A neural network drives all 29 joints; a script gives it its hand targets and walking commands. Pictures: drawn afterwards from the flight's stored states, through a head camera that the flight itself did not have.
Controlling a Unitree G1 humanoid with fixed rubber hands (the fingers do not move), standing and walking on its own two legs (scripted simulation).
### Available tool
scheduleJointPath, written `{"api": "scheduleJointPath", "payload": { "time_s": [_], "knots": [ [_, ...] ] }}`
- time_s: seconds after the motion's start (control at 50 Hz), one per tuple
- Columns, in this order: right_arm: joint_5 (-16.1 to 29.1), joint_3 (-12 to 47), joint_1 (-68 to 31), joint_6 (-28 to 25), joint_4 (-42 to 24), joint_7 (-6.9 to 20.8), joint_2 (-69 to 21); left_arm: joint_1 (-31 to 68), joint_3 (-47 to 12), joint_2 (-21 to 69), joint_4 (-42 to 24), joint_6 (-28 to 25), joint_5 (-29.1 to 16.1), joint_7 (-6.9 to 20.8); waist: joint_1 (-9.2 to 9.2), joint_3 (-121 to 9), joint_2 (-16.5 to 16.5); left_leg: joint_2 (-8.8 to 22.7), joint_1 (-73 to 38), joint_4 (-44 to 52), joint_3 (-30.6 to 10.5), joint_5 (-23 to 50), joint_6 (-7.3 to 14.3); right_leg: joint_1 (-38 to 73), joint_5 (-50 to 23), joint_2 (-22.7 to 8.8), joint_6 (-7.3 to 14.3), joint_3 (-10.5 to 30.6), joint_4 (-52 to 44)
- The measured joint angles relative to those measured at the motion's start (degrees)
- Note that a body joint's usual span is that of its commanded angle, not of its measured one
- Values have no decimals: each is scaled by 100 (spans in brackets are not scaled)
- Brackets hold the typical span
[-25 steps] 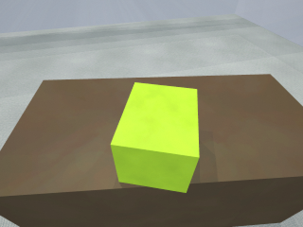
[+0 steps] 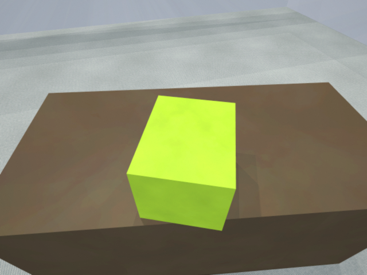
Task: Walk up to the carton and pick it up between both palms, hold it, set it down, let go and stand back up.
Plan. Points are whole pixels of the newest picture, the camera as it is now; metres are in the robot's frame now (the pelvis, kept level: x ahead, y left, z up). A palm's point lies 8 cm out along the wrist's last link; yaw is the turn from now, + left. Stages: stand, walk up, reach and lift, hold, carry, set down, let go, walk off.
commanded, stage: stand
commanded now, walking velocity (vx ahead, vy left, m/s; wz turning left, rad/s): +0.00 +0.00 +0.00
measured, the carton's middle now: (188, 159) +0.44 -0.01 -0.03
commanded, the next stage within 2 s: none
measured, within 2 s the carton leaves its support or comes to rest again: neither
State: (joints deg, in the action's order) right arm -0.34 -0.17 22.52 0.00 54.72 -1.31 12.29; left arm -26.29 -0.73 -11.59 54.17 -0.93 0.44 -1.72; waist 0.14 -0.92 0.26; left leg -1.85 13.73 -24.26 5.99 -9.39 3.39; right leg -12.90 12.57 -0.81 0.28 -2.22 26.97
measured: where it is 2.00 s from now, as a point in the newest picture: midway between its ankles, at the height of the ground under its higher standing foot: outside the picture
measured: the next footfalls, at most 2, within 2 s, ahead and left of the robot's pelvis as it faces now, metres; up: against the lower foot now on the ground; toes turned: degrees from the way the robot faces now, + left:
none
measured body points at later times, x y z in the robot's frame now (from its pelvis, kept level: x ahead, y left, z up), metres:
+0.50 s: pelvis +0.03 -0.03 +0.00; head +0.02 -0.03 +0.45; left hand +0.03 +0.21 -0.15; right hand +0.03 -0.26 -0.15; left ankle +0.05 +0.08 -0.74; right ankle +0.02 -0.11 -0.74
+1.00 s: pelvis +0.04 -0.04 +0.00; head +0.04 -0.05 +0.45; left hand +0.03 +0.19 -0.15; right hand +0.04 -0.27 -0.16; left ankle +0.05 +0.08 -0.74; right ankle +0.02 -0.11 -0.74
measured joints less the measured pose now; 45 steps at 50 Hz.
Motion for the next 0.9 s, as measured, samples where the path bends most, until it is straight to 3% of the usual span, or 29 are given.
{"api": "scheduleJointPath", "payload": {
  "time_s": [0.9],
  "knots": [
    [37, 215, -399, -50, 698, -146, -221, 571, -70, 217, 461, -40, -85, -95, -29, 150, 53, 297, -364, 130, -210, -229, -324, 568, 99, 333, 293, -169, -521]
  ]
}}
